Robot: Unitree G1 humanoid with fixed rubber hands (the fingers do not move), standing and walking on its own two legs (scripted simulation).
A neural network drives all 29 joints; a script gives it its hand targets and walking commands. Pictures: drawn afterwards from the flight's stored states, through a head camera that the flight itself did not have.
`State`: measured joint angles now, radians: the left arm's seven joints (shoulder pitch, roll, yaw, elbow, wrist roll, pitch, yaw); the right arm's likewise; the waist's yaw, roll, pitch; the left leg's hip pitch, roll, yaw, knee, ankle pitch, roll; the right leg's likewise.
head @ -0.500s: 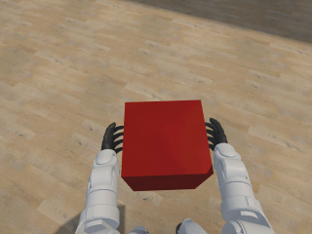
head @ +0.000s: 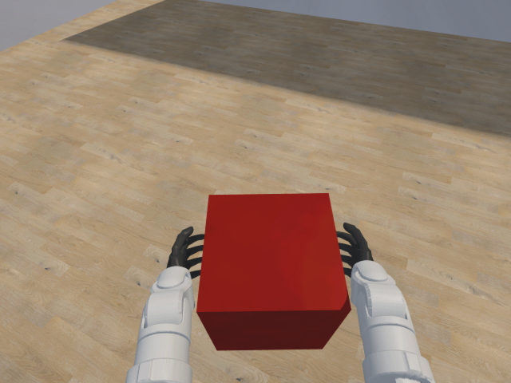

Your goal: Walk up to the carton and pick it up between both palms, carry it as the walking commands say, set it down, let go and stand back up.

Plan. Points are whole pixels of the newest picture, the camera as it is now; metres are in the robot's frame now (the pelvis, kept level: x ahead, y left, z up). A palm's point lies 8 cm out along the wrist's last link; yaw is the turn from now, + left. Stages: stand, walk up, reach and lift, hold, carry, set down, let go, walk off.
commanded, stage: reach and lift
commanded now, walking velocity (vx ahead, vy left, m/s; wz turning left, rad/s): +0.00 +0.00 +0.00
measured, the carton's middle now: (269, 276) +0.33 -0.01 -0.06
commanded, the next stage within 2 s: hold in 1.48 s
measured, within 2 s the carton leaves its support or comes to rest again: neither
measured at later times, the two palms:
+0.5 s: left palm (167, 270) +0.29 +0.14 +0.06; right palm (369, 263) +0.28 -0.16 +0.06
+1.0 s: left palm (166, 265) +0.30 +0.15 +0.06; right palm (365, 260) +0.29 -0.15 +0.05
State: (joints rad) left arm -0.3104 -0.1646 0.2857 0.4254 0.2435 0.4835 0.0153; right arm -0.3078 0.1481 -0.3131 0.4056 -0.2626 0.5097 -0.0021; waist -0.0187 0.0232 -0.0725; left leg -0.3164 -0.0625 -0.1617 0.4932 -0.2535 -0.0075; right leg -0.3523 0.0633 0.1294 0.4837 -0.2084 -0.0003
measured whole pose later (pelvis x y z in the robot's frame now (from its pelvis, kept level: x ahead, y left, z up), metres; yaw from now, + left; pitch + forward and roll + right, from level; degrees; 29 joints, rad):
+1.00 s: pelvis +0.01 +0.01 +0.01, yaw +0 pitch -6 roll +0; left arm -0.28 -0.16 0.23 0.26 0.26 0.74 -0.01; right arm -0.26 0.15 -0.24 0.23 -0.28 0.76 0.01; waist -0.01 0.01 -0.01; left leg -0.03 -0.05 -0.14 0.37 -0.23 0.01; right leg -0.06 0.05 0.13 0.36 -0.18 0.00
